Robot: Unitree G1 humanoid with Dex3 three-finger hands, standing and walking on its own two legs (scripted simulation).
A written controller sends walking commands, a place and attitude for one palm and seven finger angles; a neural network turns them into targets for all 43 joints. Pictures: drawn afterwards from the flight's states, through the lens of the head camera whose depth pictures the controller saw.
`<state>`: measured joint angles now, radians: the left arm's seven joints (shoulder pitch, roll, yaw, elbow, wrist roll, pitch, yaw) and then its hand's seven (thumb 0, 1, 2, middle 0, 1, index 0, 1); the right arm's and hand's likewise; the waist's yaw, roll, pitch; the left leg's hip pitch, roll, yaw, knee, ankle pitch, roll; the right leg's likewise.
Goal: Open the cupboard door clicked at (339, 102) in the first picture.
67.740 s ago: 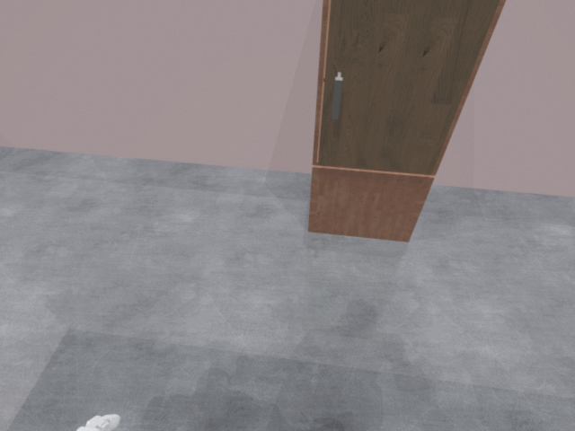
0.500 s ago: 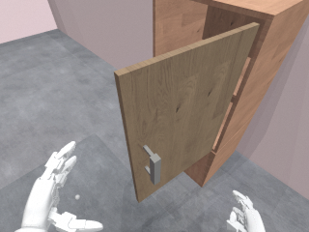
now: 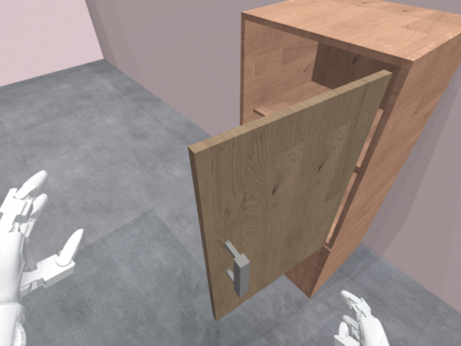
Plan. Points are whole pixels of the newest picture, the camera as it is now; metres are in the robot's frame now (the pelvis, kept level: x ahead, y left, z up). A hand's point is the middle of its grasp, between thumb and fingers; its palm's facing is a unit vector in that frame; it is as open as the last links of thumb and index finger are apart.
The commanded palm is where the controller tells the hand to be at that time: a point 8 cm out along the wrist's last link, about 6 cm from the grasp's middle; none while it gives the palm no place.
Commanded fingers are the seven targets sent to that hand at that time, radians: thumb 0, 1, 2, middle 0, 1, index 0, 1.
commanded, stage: draw the hand back to the body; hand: left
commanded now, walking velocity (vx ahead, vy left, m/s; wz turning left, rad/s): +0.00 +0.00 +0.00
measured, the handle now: (235, 268) +0.29 +0.03 -0.04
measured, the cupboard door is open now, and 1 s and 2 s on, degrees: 83 83 83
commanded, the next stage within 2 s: step back with the hand held close in 0.44 s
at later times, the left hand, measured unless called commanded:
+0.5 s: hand (60, 245) +0.18 +0.24 +0.18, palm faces +0.46 -0.79 -0.39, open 7.4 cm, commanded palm +0.13 +0.28 +0.18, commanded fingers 0.00 0.90 0.90 -0.20 -0.30 -0.20 -0.30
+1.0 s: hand (52, 262) +0.16 +0.24 +0.17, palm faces +0.34 -0.79 -0.51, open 7.4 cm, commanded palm +0.10 +0.28 +0.19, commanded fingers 0.00 0.90 0.90 -0.20 -0.30 -0.20 -0.30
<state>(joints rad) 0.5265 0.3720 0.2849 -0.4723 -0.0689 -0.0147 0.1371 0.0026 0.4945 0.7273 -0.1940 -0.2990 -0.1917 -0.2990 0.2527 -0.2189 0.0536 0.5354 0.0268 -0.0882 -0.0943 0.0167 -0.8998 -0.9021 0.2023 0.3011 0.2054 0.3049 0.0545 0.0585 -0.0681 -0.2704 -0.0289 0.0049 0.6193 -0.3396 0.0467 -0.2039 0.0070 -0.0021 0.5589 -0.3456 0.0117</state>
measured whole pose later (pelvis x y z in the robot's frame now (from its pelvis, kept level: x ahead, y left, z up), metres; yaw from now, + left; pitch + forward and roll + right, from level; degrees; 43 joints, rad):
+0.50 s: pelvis +0.00 -0.02 +0.01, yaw +0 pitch -4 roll -1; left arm 0.48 0.36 0.34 -0.44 -0.08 -0.05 0.12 0.01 0.89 0.90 -0.21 -0.30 -0.21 -0.30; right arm 0.21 -0.22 0.03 0.61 0.02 -0.11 -0.09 0.02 -0.90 -0.90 0.20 0.30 0.20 0.30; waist 0.06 0.07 -0.01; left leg -0.15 -0.01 0.00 0.48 -0.27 0.02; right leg -0.09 0.03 -0.01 0.44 -0.28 -0.02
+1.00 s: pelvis -0.05 -0.01 +0.01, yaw -2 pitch -1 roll -1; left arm 0.57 0.45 0.42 -0.50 -0.06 -0.14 0.13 0.01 0.89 0.90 -0.21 -0.30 -0.21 -0.30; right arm 0.17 -0.23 -0.02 0.55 0.02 0.02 -0.09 0.02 -0.90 -0.90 0.20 0.30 0.20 0.30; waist -0.01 0.01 0.03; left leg -0.28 0.00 0.03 0.49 -0.20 0.03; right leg -0.23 0.04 0.02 0.44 -0.20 0.00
